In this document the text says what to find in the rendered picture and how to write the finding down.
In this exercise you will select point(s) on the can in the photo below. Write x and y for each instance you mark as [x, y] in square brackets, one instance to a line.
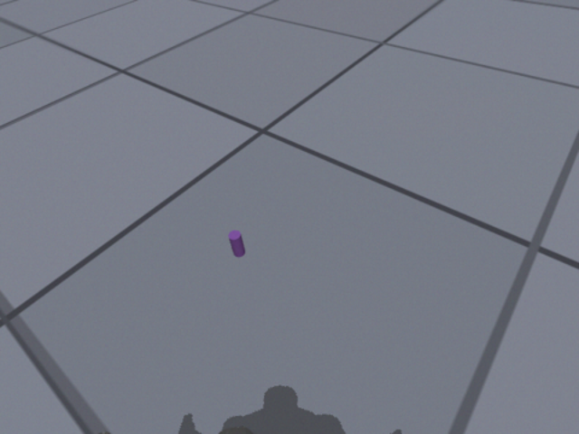
[237, 244]

